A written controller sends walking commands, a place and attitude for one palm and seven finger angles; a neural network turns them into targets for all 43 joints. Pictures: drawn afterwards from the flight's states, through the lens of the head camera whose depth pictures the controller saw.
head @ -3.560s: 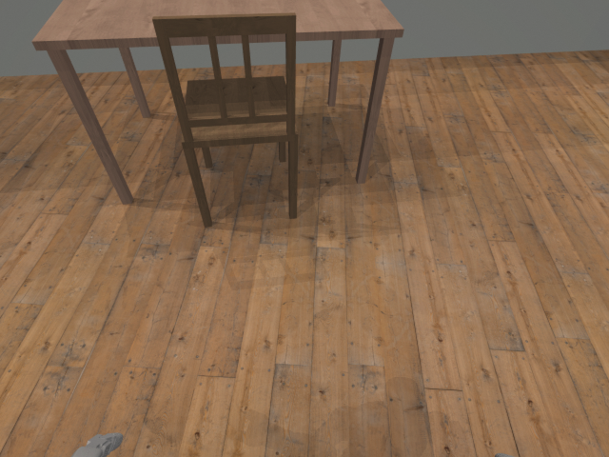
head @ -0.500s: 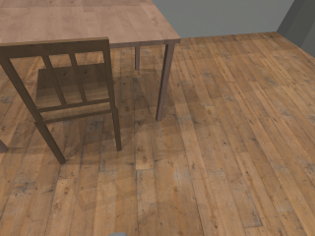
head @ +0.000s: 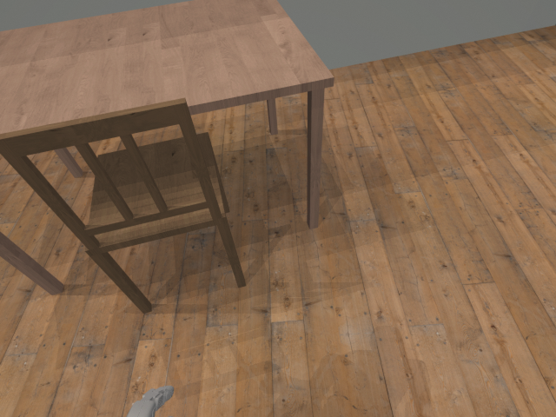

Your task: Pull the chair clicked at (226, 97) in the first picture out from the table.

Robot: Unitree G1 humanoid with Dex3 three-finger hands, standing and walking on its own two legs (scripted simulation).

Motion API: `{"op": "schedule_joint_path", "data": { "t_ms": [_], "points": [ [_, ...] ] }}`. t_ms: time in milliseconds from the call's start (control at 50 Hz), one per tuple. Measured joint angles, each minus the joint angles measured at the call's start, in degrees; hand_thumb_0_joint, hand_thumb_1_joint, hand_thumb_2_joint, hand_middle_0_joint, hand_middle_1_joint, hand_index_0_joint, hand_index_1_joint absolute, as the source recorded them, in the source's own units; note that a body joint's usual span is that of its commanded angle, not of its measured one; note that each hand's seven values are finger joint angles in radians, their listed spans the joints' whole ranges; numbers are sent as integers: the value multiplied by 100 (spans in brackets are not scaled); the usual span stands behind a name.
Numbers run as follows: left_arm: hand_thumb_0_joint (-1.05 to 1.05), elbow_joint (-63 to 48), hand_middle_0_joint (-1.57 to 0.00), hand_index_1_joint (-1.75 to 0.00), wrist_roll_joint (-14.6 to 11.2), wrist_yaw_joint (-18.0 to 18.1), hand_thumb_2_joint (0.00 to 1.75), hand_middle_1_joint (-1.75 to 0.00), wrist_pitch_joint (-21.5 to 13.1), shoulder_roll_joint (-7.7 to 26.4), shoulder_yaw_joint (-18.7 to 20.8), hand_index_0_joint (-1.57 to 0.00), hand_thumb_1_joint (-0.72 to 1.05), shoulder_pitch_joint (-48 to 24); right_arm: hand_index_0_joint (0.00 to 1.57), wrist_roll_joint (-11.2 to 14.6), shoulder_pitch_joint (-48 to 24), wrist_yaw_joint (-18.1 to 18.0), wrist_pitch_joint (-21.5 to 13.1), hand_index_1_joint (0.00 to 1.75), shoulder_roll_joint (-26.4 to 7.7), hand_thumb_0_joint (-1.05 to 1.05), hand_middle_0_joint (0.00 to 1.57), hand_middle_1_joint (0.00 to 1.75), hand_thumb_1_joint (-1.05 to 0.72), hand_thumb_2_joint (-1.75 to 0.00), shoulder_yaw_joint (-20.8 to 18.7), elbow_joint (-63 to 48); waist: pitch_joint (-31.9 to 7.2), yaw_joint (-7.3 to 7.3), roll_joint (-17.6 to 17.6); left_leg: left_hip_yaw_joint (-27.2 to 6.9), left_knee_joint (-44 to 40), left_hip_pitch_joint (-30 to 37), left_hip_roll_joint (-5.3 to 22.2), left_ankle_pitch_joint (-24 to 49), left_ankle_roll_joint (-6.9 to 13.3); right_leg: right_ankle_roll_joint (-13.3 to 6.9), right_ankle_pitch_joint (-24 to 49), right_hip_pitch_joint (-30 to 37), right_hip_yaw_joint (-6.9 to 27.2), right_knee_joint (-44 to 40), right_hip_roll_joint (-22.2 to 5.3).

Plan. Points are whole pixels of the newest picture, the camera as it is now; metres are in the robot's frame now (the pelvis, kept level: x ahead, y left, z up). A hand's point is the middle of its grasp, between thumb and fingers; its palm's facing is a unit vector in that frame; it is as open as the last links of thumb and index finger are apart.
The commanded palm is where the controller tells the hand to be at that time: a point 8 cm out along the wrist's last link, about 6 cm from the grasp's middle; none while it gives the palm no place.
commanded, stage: turn to face it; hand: left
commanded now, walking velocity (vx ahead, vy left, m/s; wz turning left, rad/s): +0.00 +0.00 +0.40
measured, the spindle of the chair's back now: (107, 184) +0.65 +0.43 -0.10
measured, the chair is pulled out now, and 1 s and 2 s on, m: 0.00 0.00 0.00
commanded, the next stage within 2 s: take the last steps up to it in 0.22 s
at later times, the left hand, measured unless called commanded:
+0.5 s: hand out of the picture -0.09 +0.20 -0.18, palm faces +0.28 -0.94 -0.21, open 7.3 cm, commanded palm none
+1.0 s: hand (164, 402) +0.18 +0.21 -0.17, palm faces +0.15 -0.97 -0.20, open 7.3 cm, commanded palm none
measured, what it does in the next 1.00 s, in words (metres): walks ahead: left foot, then right foot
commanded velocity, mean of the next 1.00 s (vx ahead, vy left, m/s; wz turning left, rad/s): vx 0.20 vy -0.01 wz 0.10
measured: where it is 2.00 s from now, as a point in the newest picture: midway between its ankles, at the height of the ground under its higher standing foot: (289, 414)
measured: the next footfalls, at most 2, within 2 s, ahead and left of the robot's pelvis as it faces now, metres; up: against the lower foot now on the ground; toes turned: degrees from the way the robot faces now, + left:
left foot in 0.48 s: -0.01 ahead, +0.11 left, +0.00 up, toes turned +16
right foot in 0.98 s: +0.26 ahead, -0.07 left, +0.00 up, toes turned +3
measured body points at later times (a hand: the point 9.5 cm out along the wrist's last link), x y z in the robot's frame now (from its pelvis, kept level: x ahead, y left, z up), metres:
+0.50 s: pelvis -0.01 +0.01 +0.00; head +0.00 +0.04 +0.45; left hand -0.10 +0.25 -0.16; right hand +0.15 -0.20 -0.13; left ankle -0.05 +0.10 -0.73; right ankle +0.02 -0.08 -0.73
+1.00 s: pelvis +0.12 +0.02 -0.01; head +0.15 +0.01 +0.44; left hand +0.18 +0.26 -0.15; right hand +0.04 -0.21 -0.16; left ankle -0.04 +0.10 -0.72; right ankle +0.22 -0.07 -0.73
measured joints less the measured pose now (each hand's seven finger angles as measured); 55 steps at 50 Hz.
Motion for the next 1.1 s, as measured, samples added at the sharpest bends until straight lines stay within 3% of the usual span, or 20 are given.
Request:
{"op": "schedule_joint_path", "data": {
  "t_ms": [80, 180, 340, 460, 480, 540, 600, 660, 760, 880, 940, 980, 1020, 1060, 1100],
  "points": [
    [0, -86, -20, -30, -12, 33, 90, -30, 4, -67, -38, -21, 91, 134, 20, -27, -241, 41, 124, 30, -172, 1, 20, 30, -91, -90, -98, -105, -21, 81, -11, -28, 1923, -721, 62, 5, -146, -109, -18, 269, -262, -274, -121],
    [-1, -63, -20, -30, -24, 73, 90, -30, -18, -30, 7, -21, 92, 414, 19, -46, -566, 58, 160, 30, -388, 1, 20, 30, -91, -90, -154, -271, -14, 213, -81, -121, 2347, -994, 251, 444, -275, -150, 101, 460, -527, -569, -173],
    [0, 170, -20, -30, 73, 34, 90, -30, 75, 213, 9, -21, 92, 957, 19, -25, -1095, 55, 218, 30, -545, 1, 20, 30, -92, -90, -91, -455, 82, 517, -232, 11, 1115, -538, 284, 171, -251, -133, 112, 409, -806, -538, -246],
    [0, 512, -20, -30, 68, -38, 90, -30, 133, 428, 52, -21, 91, 1331, 19, -25, -1210, 97, 21, 30, -385, 1, 20, 30, -92, -90, 92, -594, 1, 684, -403, 336, -746, 384, 200, 353, -30, 28, 1, 264, -1002, -257, -332],
    [0, 567, -20, -30, 48, -58, 90, -30, 158, 465, 62, -21, 91, 1397, 19, -38, -1168, 100, -49, 30, -346, 1, 20, 30, -91, -90, 116, -611, -53, 675, -427, 321, -1044, 499, 175, 520, 144, 84, -158, 183, -1012, -60, -357],
    [1, 717, -20, -30, 70, -109, 90, -30, 297, 546, 67, -20, 91, 1460, 19, -78, -972, 76, -179, 30, -155, 1, 20, 30, -91, -90, 222, -597, -78, 686, -583, 345, -1111, 650, 58, 608, 368, 222, -1026, -268, -350, 1143, -263],
    [1, 776, -20, -30, 98, -194, 90, -30, 281, 515, 45, -20, 91, 1428, 20, -51, -636, -27, -252, 30, -39, 0, 20, 30, -92, -90, 264, -473, -145, 616, -557, 270, -1618, 981, -18, 788, 384, 256, -694, -757, 113, 2148, -194],
    [1, 739, -20, -30, 84, -242, 90, -30, 200, 436, 23, -20, 91, 1355, 20, -16, -333, -69, -309, 30, -70, 0, 20, 30, -94, -90, 254, -287, -171, 569, -529, 242, -2126, 1309, -113, 977, 432, 330, -164, -1103, 401, 2527, -245],
    [1, 690, -20, -30, 64, -242, 90, -30, 183, 351, 30, -20, 91, 1140, 20, -1, 149, -86, -399, 30, -8, 0, 20, 30, -93, -90, 248, -2, -187, 470, -564, 286, -2608, 1724, -222, 1022, 445, 434, 235, -1381, 545, 2393, -345],
    [1, 607, -20, -30, 27, -257, 90, -30, 185, 268, 22, -20, 91, 690, 20, -67, 580, -107, -456, 30, 77, 1, 20, 30, -92, -90, 221, 257, -75, 216, -476, 365, -2682, 2072, -170, 730, 317, 351, 111, -1204, 354, 1215, -319],
    [1, 496, -20, -30, 16, -271, 90, -30, 106, 225, 30, -20, 91, 447, 20, -97, 734, -100, -442, 30, 72, 1, 20, 30, -91, -90, 205, 386, -5, 93, -354, 407, -2433, 2158, -57, 390, 190, 205, 81, -922, 240, 497, -187],
    [1, 394, -20, -30, 25, -278, 90, -30, -31, 226, 38, -20, 91, 330, 20, -73, 849, -84, -428, 30, 80, 1, 20, 30, -91, -90, 202, 477, 19, 72, -279, 401, -1884, 2058, 67, -16, 103, 74, 436, -602, 153, -18, -54],
    [0, 324, -20, -30, 29, -240, 90, -30, -218, 191, 57, -20, 91, 203, 20, -17, 792, -50, -371, 30, 88, 1, 20, 30, -91, -90, 202, 569, 128, 99, -176, 259, -345, 1475, 229, -341, 200, -42, 445, -583, 45, 247, 42],
    [0, 286, -20, -30, -13, -205, 90, -30, -301, 146, 44, -20, 91, 213, 20, 13, 670, -20, -310, 30, 78, 1, 20, 30, -91, -90, 173, 570, 152, 139, -138, 46, 1314, 734, 223, -284, 327, -97, 177, -371, -32, 227, 105],
    [0, 315, -20, -30, -27, -150, 90, -30, -292, 97, 29, -20, 91, 327, 20, 3, 493, -2, -276, 30, 44, 1, 20, 30, -91, -90, 134, 499, 79, 185, -136, 13, 2179, 94, 267, 85, 363, -83, 156, -86, -57, -81, 167]
  ]
}}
